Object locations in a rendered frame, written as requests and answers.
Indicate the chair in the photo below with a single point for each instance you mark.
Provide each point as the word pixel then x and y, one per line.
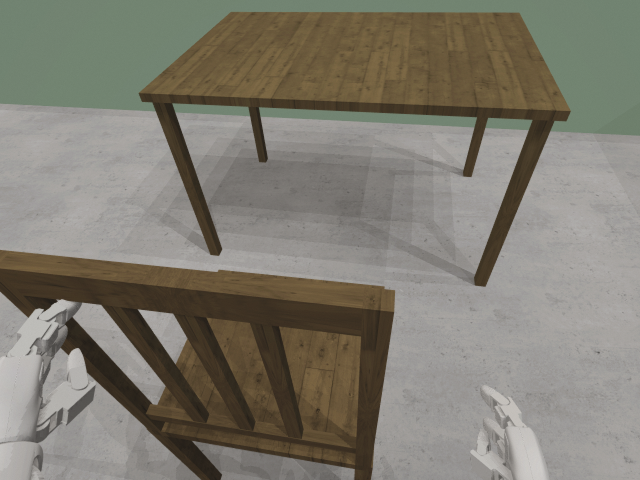
pixel 286 366

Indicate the robot left hand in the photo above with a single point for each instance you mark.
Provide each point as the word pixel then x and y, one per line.
pixel 24 370

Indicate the robot right hand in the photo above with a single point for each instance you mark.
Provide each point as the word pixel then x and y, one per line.
pixel 521 457

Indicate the left robot forearm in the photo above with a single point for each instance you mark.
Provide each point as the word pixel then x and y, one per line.
pixel 21 460

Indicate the table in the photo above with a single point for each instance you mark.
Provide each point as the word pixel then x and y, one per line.
pixel 467 64

